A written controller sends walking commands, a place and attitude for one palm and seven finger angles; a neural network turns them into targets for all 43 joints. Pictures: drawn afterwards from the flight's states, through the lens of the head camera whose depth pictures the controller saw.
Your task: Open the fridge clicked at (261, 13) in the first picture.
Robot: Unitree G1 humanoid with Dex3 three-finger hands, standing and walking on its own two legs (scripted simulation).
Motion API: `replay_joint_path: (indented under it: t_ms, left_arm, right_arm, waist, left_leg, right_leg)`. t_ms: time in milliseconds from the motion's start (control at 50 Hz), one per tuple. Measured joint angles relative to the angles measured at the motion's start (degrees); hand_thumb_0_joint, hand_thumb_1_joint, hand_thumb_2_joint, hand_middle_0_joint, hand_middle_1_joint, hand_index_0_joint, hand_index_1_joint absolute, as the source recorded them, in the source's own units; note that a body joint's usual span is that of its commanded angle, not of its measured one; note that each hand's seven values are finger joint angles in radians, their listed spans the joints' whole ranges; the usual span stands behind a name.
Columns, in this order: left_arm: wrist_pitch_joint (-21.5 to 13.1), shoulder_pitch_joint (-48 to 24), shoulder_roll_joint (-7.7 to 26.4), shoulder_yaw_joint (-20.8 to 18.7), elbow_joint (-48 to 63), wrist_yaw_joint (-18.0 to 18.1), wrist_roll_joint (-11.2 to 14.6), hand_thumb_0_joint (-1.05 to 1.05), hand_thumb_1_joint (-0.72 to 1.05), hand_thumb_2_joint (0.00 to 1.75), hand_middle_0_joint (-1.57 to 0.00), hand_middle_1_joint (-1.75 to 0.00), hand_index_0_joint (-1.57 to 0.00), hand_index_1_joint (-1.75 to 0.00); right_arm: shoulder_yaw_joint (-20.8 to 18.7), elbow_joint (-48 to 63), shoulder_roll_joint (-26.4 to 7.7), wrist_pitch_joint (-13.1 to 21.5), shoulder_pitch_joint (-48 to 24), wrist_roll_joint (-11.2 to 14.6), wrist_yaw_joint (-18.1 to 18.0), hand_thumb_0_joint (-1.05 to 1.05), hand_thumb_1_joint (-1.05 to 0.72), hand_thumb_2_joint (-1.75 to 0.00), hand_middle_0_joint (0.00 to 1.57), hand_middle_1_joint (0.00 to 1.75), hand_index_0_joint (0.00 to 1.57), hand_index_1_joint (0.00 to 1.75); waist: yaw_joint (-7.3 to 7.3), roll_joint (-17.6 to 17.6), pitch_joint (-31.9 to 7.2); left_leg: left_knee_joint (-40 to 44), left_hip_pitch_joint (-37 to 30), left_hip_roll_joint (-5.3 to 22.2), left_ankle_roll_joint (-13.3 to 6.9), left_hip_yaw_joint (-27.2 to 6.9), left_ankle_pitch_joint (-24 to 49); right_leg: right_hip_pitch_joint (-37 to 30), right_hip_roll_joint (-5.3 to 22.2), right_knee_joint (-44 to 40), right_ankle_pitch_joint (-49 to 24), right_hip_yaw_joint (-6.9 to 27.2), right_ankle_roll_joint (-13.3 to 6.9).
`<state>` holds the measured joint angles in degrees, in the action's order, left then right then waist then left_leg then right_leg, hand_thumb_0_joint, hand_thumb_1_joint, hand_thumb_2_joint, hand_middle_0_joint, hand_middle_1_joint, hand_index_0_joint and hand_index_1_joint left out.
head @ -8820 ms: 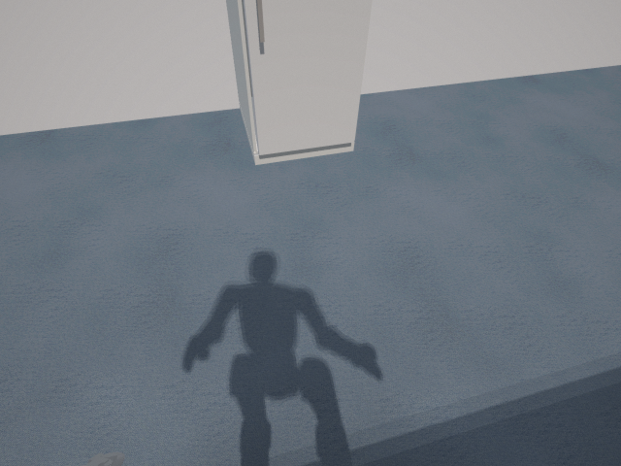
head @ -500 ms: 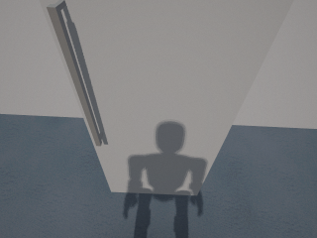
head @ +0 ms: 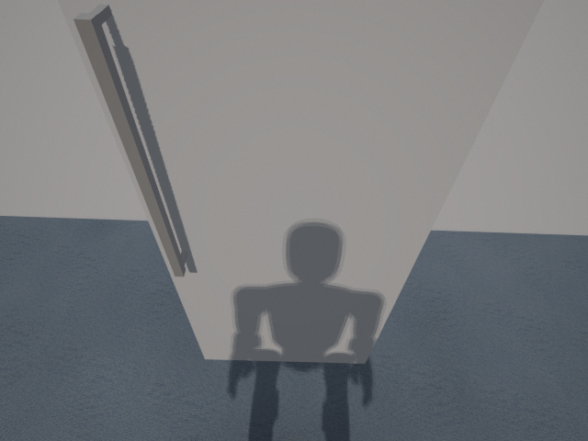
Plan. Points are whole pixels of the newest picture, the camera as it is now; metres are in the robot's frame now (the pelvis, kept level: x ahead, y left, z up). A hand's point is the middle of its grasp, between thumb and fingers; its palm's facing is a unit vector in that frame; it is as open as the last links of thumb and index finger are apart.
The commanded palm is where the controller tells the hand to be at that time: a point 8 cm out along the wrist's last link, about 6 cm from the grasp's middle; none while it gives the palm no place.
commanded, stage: look again from close up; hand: left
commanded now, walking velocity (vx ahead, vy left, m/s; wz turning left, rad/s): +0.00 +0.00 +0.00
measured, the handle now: (152, 178) +0.44 +0.25 +0.12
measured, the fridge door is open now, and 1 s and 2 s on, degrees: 0 0 0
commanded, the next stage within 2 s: shuffle to correct the standing spot in 0.44 s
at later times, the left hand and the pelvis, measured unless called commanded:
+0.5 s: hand out of the picture -0.01 +0.16 -0.18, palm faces +0.03 -0.99 -0.16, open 7.4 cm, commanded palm none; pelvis +0.00 +0.00 +0.00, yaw +0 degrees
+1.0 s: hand out of the picture +0.01 +0.23 -0.19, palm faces +0.06 -0.97 -0.25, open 7.4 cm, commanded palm none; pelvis -0.01 +0.04 -0.01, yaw -1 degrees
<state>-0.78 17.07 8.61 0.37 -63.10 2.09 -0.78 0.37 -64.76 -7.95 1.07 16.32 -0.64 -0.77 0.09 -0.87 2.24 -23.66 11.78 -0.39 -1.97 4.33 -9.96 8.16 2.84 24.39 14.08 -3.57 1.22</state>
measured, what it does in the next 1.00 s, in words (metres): lifts its right foot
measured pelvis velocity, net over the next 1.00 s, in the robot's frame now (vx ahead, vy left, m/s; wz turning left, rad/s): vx -0.01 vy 0.04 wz -0.01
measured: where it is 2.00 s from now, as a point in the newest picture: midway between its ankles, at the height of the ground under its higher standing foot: outside the picture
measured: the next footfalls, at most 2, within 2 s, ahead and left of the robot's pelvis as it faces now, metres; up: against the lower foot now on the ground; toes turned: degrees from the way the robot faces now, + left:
right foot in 1.20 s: +0.04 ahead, -0.06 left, +0.00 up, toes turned +1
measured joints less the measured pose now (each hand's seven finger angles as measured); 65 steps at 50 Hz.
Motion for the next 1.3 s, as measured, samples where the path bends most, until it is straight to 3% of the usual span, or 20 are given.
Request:
replay_joint_path:
  t_ms: [700,840,880,920,960,1000,1040,1080,1160,1220,1300]
  left_arm:
    - [0.4,0.6,-0.8,-0.7,0.7,0.3,-0.1,0.01,0.91,0.90,-0.20,-0.30,-0.20,-0.30]
    - [1.5,0.4,-0.1,-2.4,3.5,0.5,-0.4,0.01,0.91,0.90,-0.20,-0.30,-0.20,-0.30]
    - [2.0,0.2,0.7,-3.1,4.1,0.6,-0.5,0.01,0.91,0.90,-0.20,-0.30,-0.20,-0.30]
    - [2.8,-0.5,1.5,-3.6,4.6,0.7,-0.5,0.01,0.91,0.90,-0.20,-0.30,-0.20,-0.30]
    - [3.5,-1.5,2.0,-3.9,4.8,1.0,-0.5,0.01,0.91,0.90,-0.20,-0.30,-0.20,-0.30]
    - [3.5,-2.5,2.4,-4.1,4.9,1.1,-0.6,0.01,0.91,0.90,-0.20,-0.30,-0.20,-0.30]
    - [3.4,-3.2,2.6,-4.1,5.3,1.0,-0.7,0.01,0.91,0.90,-0.20,-0.30,-0.20,-0.30]
    - [3.3,-3.5,2.5,-3.7,5.7,0.8,-0.8,0.01,0.91,0.90,-0.20,-0.30,-0.20,-0.30]
    - [2.7,-3.6,1.6,-2.6,5.6,0.2,-0.7,0.01,0.91,0.90,-0.20,-0.30,-0.20,-0.30]
    - [1.9,-3.1,0.6,-1.8,4.7,0.3,-0.5,0.01,0.91,0.90,-0.20,-0.30,-0.20,-0.30]
    - [0.7,-1.3,-0.1,-1.0,2.8,0.4,-0.1,0.01,0.94,0.90,-0.20,-0.30,-0.20,-0.30]
  right_arm:
    - [-0.7,1.1,0.2,-1.0,0.2,0.0,0.0,0.01,-0.91,-0.90,0.20,0.30,0.20,0.30]
    - [-2.5,4.8,-1.2,-2.9,-0.7,-0.5,0.5,0.00,-0.91,-0.90,0.20,0.30,0.20,0.30]
    - [-2.8,5.7,-1.3,-2.8,-1.1,-0.5,0.6,0.00,-0.91,-0.90,0.20,0.30,0.20,0.30]
    - [-2.9,6.9,-1.4,-2.4,-1.4,-0.7,0.5,0.00,-0.91,-0.90,0.20,0.30,0.20,0.30]
    - [-2.8,8.2,-1.5,-2.4,-2.0,-0.8,0.3,0.00,-0.91,-0.90,0.20,0.30,0.20,0.30]
    - [-2.5,9.1,-1.5,-2.7,-2.6,-1.0,0.2,0.00,-0.91,-0.90,0.20,0.30,0.20,0.30]
    - [-2.2,9.4,-1.2,-2.5,-3.0,-1.1,0.1,0.00,-0.91,-0.90,0.20,0.30,0.20,0.30]
    - [-2.1,9.2,-1.0,-1.9,-3.1,-1.0,-0.3,0.00,-0.91,-0.90,0.20,0.30,0.20,0.30]
    - [-1.8,7.7,-1.1,-0.9,-2.5,-0.9,-0.5,0.00,-0.92,-0.90,0.20,0.30,0.20,0.30]
    - [-1.7,5.8,-1.0,-0.8,-1.9,-0.6,-0.4,0.00,-0.92,-0.90,0.20,0.30,0.20,0.30]
    - [-1.3,2.8,-1.2,-1.0,-0.6,-0.2,-0.2,0.00,-0.93,-0.90,0.20,0.30,0.20,0.30]
  waist:
    - [-0.74,0.0,0.6]
    - [-0.98,0.0,1.2]
    - [-1.20,-1.4,1.6]
    - [-1.21,-2.1,1.9]
    - [-0.92,-1.9,2.1]
    - [-0.54,-1.4,2.1]
    - [-0.31,-1.1,1.7]
    - [-0.05,-0.8,1.2]
    - [0.50,-0.5,-0.2]
    - [0.53,-0.5,-0.9]
    - [0.94,1.3,-1.3]
  left_leg:
    - [-2.0,1.6,0.2,0.4,-0.3,-0.9]
    - [-9.3,5.7,-0.4,1.5,0.4,-4.6]
    - [-9.3,5.6,-1.6,-0.2,1.4,-4.6]
    - [-9.5,5.9,-2.4,-3.0,2.3,-4.4]
    - [-8.9,6.1,-2.7,-3.7,2.9,-4.0]
    - [-7.4,6.1,-2.9,-4.0,3.2,-2.9]
    - [-5.5,5.8,-3.3,-4.3,3.5,-1.6]
    - [-3.3,5.2,-3.8,-4.6,3.7,-0.3]
    - [0.3,3.7,-4.7,-4.6,3.8,1.8]
    - [0.8,3.1,-4.9,-4.2,4.1,2.1]
    - [2.3,1.2,-3.2,-3.0,2.9,2.7]
  right_leg:
    - [1.6,-0.1,2.3,1.3,-0.2,-0.5]
    - [5.1,1.4,8.6,4.2,0.1,0.5]
    - [6.2,2.7,10.8,5.2,1.0,1.1]
    - [8.1,3.3,14.8,8.7,1.8,-0.2]
    - [12.1,2.4,25.1,14.1,2.8,-1.5]
    - [15.2,1.7,33.7,14.7,2.6,-2.2]
    - [16.1,1.2,36.3,13.7,1.9,-2.2]
    - [14.9,0.8,33.4,13.1,1.3,-1.9]
    - [8.6,-0.2,18.6,12.9,1.5,-2.1]
    - [3.2,-0.7,6.4,5.0,2.1,-2.5]
    - [0.1,-2.6,2.1,2.2,1.1,-2.4]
